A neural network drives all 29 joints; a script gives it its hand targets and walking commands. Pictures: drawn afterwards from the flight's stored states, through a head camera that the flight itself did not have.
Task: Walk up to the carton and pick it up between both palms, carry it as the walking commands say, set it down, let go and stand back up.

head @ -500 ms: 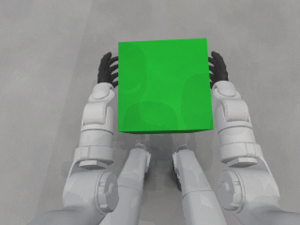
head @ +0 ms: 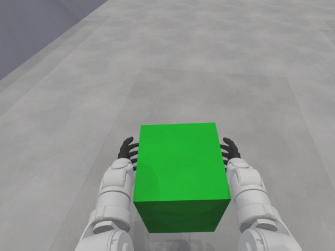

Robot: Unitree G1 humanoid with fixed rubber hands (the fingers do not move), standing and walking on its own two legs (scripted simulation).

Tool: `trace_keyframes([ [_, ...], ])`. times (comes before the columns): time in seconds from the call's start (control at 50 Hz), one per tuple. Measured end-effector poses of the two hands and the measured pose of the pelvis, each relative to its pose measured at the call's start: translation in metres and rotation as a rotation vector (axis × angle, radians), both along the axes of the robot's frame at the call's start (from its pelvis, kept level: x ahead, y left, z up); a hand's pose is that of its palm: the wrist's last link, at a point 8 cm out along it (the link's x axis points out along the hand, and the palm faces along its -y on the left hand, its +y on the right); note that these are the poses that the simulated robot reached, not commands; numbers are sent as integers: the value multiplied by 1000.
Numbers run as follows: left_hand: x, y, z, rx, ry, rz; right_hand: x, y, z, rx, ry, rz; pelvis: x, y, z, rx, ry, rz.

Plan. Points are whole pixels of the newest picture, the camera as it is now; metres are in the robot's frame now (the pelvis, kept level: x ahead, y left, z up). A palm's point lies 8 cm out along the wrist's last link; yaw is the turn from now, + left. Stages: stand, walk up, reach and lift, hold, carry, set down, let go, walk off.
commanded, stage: reach and lift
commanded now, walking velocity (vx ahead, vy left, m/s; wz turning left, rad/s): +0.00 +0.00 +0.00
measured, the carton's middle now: (179, 181) +0.32 +0.01 -0.04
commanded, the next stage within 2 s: hold in 1.54 s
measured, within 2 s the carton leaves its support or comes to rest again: neither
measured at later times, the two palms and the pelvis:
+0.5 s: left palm (123, 155) +0.32 +0.15 +0.08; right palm (241, 161) +0.32 -0.14 +0.07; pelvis +0.03 +0.00 +0.03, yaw +0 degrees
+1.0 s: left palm (123, 160) +0.31 +0.14 +0.07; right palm (243, 165) +0.31 -0.14 +0.06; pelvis +0.01 +0.00 +0.03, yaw +0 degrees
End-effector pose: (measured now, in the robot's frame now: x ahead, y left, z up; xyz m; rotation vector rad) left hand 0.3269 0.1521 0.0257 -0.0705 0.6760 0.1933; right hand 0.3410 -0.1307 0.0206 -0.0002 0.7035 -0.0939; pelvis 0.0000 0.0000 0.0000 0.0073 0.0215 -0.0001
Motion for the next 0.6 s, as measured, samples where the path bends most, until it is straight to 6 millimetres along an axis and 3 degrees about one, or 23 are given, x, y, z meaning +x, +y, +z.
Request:
trace_keyframes([
  [0.28,-7,-1,19,31,33,-24,-13,-1,13,-5,31,3,32,4,27,-6,-72,8],
  [0.5,-8,-6,52,43,-19,-60,-20,-6,46,-4,-20,-21,34,3,33,-7,-127,-1],
  [0.6,-14,-6,58,40,-12,-59,-24,-6,53,-8,-13,-10,30,1,33,-6,-155,-3],
])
